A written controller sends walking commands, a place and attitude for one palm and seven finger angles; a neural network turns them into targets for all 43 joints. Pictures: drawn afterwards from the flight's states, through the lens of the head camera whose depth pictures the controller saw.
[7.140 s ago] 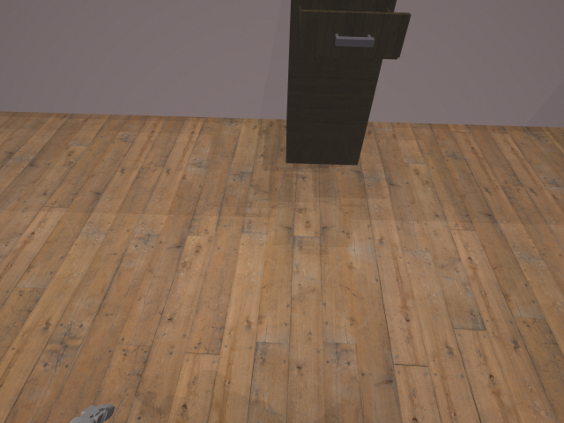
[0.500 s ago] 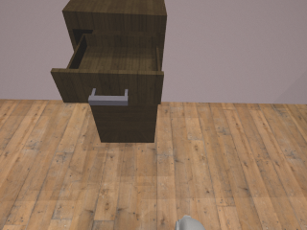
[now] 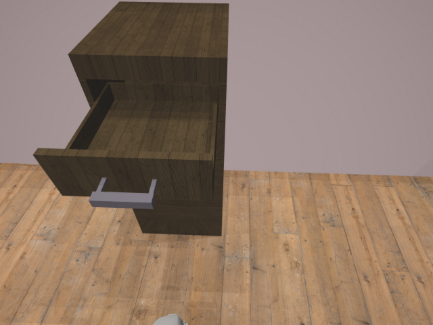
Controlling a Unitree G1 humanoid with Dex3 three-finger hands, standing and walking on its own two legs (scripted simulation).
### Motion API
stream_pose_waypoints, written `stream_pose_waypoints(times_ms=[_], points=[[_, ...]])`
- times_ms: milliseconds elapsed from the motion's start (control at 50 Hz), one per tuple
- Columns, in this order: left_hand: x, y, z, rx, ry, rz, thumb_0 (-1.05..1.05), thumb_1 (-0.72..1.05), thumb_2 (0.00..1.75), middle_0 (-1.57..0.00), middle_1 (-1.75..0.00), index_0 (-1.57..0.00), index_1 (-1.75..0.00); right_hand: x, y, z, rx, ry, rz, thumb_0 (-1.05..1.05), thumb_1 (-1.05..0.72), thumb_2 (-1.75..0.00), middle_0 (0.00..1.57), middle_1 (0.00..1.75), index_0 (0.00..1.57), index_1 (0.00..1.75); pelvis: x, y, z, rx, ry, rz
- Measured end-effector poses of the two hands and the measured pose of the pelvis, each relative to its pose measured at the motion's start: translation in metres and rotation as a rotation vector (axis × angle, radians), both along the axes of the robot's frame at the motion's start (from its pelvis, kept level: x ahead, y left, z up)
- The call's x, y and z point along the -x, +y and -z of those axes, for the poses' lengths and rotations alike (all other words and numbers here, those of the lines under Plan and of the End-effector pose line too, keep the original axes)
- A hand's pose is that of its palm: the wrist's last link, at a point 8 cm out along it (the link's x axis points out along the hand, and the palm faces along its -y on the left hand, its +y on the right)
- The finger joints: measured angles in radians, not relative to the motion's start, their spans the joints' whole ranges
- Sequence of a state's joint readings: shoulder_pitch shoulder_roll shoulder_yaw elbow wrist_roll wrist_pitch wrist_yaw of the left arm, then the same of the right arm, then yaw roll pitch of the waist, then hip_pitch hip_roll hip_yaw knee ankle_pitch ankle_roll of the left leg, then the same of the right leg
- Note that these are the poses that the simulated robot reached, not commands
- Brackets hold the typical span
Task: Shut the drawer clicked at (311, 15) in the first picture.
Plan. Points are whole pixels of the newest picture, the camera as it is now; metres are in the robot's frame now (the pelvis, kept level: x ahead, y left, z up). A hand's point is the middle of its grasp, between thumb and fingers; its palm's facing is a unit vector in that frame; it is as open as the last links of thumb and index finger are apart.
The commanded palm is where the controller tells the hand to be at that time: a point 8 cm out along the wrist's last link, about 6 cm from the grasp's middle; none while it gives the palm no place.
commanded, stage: come to a stop and stand still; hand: left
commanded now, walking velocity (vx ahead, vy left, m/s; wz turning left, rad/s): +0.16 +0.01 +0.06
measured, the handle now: (125, 191) +0.36 +0.22 +0.03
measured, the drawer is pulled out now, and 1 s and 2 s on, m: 0.29 0.29 0.29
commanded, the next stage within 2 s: look again from close up in 1.38 s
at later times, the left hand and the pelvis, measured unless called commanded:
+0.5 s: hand out of the picture +0.05 +0.20 -0.18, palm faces +0.07 -0.97 -0.23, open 7.4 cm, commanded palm none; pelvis +0.03 +0.01 +0.00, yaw -1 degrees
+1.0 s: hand out of the picture +0.00 +0.12 -0.18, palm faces +0.06 -0.98 -0.19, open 7.3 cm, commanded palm none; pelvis -0.01 -0.06 +0.00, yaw +0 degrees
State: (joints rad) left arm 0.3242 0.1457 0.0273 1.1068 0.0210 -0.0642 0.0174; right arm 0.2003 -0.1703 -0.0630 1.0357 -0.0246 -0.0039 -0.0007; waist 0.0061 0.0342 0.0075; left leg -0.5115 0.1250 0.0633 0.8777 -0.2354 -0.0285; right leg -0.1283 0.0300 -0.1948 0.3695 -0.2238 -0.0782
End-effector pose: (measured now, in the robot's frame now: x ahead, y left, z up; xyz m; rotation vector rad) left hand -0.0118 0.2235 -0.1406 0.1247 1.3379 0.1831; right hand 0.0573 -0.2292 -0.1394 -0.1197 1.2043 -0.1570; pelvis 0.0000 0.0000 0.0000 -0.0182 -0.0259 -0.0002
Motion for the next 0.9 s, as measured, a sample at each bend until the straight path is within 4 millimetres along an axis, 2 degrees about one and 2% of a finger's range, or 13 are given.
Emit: stream_pose_waypoints(times_ms=[80,160,240,340,460,560,620,700,780,900], points=[[0.015,-0.006,0.008,0.047,0.076,-0.054,0.00,0.92,0.90,-0.20,-0.29,-0.20,-0.30,-0.046,0.014,-0.005,0.008,-0.027,-0.060,0.01,-0.92,-0.90,0.20,0.30,0.20,0.30,-0.022,0.008,0.002,0.008,0.003,-0.009],[0.024,-0.006,0.020,0.089,0.159,-0.102,0.00,0.91,0.90,-0.20,-0.29,-0.20,-0.30,-0.083,0.035,-0.003,0.023,-0.046,-0.107,0.01,-0.92,-0.90,0.20,0.30,0.20,0.30,-0.045,0.022,0.009,0.019,0.002,-0.015],[0.018,-0.002,0.023,0.099,0.213,-0.095,0.00,0.91,0.90,-0.20,-0.29,-0.20,-0.30,-0.094,0.056,-0.004,0.021,-0.048,-0.102,0.01,-0.92,-0.90,0.20,0.30,0.20,0.30,-0.057,0.031,0.008,-0.009,-0.015,0.009],[-0.010,0.011,0.018,0.070,0.190,-0.041,0.00,0.91,0.90,-0.20,-0.29,-0.20,-0.30,-0.095,0.053,-0.008,0.032,-0.068,-0.035,-0.02,-0.95,-0.90,0.20,0.30,0.21,0.30,-0.053,0.033,0.003,-0.012,-0.023,0.018],[-0.048,0.026,0.013,-0.012,0.059,-0.020,0.00,0.91,0.90,-0.20,-0.29,-0.20,-0.30,-0.069,0.020,-0.007,0.056,-0.018,-0.020,-0.02,-0.94,-0.90,0.20,0.30,0.21,0.30,-0.036,0.016,0.004,-0.010,-0.016,0.013],[-0.061,0.016,0.004,-0.072,-0.029,0.010,0.00,0.91,0.90,-0.20,-0.29,-0.20,-0.30,-0.035,-0.015,0.007,0.036,0.023,0.010,-0.01,-0.93,-0.90,0.20,0.30,0.21,0.30,-0.023,-0.009,0.009,-0.027,-0.013,0.016],[-0.056,0.000,0.002,-0.099,-0.047,0.035,0.00,0.91,0.90,-0.20,-0.29,-0.20,-0.30,-0.013,-0.033,0.021,0.008,0.046,0.041,0.00,-0.92,-0.90,0.20,0.30,0.20,0.30,-0.016,-0.025,0.015,-0.041,-0.018,0.020],[-0.046,-0.024,-0.007,-0.078,-0.040,0.041,0.00,0.91,0.90,-0.20,-0.29,-0.20,-0.30,0.019,-0.045,0.021,-0.018,0.112,0.052,0.01,-0.92,-0.90,0.20,0.30,0.20,0.30,-0.010,-0.038,0.007,-0.041,-0.014,0.015],[-0.039,-0.045,-0.004,-0.040,-0.027,0.042,0.00,0.91,0.90,-0.20,-0.29,-0.20,-0.30,0.049,-0.049,0.017,-0.022,0.172,0.064,0.01,-0.92,-0.90,0.20,0.30,0.20,0.30,-0.005,-0.048,0.003,-0.033,0.001,0.013],[-0.024,-0.053,0.010,-0.009,0.001,0.008,0.01,0.94,0.90,-0.21,-0.30,-0.20,-0.30,0.087,-0.043,0.015,-0.005,0.268,0.051,0.01,-0.91,-0.90,0.20,0.30,0.20,0.30,0.005,-0.055,0.007,-0.005,0.017,-0.010]])
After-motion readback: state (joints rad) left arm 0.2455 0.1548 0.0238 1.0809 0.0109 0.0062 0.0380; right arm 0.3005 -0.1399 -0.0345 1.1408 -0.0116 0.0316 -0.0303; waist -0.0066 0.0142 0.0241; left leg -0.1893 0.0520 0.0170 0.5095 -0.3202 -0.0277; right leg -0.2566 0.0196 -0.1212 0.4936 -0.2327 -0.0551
